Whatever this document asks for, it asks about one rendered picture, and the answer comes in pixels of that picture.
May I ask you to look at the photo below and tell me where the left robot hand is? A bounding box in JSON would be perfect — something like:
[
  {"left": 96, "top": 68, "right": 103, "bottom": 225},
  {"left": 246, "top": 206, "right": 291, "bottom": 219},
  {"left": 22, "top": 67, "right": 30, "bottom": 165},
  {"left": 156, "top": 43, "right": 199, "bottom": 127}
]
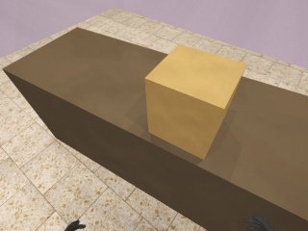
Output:
[{"left": 65, "top": 219, "right": 86, "bottom": 231}]

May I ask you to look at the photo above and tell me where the carton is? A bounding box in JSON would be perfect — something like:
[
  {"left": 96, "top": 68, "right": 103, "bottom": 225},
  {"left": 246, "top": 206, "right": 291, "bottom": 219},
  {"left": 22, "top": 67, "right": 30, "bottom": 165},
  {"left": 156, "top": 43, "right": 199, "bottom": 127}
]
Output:
[{"left": 144, "top": 44, "right": 247, "bottom": 160}]

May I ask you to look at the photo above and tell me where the right robot hand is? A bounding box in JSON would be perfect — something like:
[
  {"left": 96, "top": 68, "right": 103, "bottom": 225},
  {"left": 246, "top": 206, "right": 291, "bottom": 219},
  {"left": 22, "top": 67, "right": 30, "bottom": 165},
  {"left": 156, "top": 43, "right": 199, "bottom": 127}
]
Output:
[{"left": 245, "top": 214, "right": 274, "bottom": 231}]

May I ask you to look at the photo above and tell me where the pedestal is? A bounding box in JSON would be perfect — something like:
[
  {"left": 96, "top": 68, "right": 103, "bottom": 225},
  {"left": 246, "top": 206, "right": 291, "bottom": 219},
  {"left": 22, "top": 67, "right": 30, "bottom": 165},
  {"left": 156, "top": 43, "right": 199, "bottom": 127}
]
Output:
[{"left": 2, "top": 27, "right": 308, "bottom": 231}]

